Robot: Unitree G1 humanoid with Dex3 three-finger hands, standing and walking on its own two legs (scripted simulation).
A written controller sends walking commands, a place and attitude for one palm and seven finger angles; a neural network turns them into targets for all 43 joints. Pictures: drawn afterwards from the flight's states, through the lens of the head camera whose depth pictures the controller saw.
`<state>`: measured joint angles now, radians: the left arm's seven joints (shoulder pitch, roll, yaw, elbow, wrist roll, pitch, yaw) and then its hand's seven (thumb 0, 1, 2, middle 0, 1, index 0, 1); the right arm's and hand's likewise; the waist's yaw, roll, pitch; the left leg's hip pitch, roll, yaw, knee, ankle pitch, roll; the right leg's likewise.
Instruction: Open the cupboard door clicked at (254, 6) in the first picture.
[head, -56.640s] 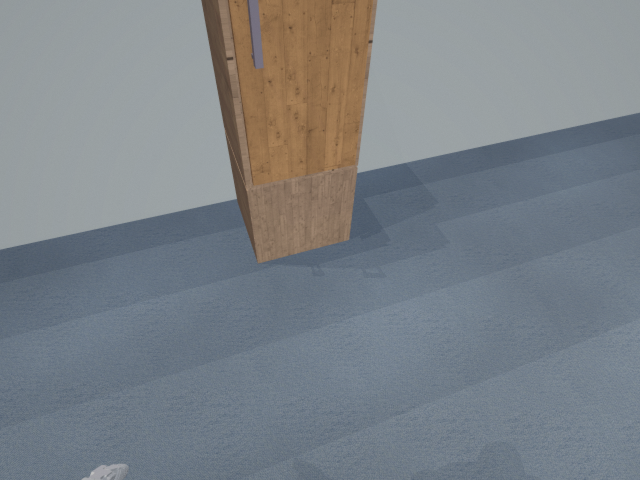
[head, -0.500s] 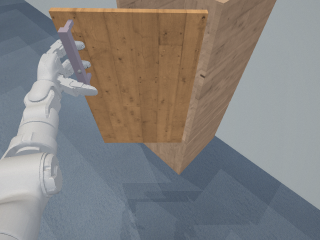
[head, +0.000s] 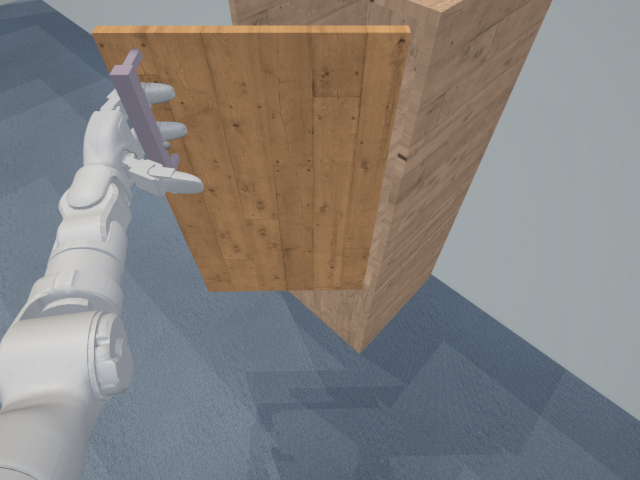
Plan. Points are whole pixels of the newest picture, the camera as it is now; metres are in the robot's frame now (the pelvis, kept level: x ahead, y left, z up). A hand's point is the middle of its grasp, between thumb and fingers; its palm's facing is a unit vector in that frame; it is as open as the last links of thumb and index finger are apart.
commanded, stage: slide the fingers in behind the handle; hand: left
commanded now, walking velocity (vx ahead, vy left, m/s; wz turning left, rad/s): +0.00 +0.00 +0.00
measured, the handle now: (153, 125) +0.53 +0.19 +0.16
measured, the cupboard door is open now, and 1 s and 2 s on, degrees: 45 45 80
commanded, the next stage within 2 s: close the thumb around the handle in 0.20 s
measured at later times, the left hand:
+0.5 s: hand (157, 151) +0.47 +0.18 +0.16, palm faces -0.02 -1.00 +0.00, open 12.9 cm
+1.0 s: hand (163, 148) +0.48 +0.17 +0.16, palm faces +0.00 -1.00 +0.00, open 5.5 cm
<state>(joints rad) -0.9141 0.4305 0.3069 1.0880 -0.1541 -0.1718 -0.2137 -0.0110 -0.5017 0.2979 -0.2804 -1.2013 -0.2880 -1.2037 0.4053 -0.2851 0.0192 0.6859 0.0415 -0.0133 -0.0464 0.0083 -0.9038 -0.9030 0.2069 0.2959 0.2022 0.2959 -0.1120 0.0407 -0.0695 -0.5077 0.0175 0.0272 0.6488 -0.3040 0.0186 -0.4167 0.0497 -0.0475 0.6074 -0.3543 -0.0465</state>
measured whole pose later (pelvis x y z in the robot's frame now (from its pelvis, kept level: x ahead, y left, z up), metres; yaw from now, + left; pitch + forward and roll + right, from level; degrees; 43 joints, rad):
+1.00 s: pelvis -0.01 +0.01 +0.00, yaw +0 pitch +9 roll -1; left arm -0.95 0.42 0.28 1.12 -0.14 -0.20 -0.17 0.01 0.77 0.83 -0.37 -1.34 -0.36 -1.34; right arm 0.42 -0.28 0.02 0.71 0.03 -0.05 -0.04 0.01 -0.90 -0.90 0.21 0.30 0.20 0.30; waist -0.12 0.04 -0.07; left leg -0.54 0.01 0.03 0.68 -0.30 0.03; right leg -0.44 0.04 -0.05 0.63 -0.35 -0.03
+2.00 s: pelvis +0.00 -0.03 +0.01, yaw +1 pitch -2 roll +1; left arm -0.03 -0.03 -0.04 -0.20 -0.11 0.33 0.39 0.02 0.69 0.77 -0.34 -1.29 -0.35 -1.30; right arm 0.10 -0.19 0.06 0.57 0.00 0.10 0.00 0.01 -0.90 -0.90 0.21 0.30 0.20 0.30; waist 0.01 0.06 -0.07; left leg -0.21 0.02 0.01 0.51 -0.26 -0.02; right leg -0.13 0.06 -0.05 0.50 -0.33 -0.08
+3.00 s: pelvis -0.02 -0.01 +0.01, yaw +3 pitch -5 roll +0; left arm -0.03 -0.09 -0.32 -0.21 0.01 0.30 0.56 0.00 -0.43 0.33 -0.28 -1.06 -0.28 -1.06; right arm 0.09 -0.17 0.03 0.65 -0.02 0.09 0.04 0.01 -0.90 -0.90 0.20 0.30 0.20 0.30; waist 0.03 0.07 0.00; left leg -0.23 -0.01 -0.02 0.58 -0.27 0.01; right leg -0.12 0.03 -0.09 0.55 -0.34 -0.06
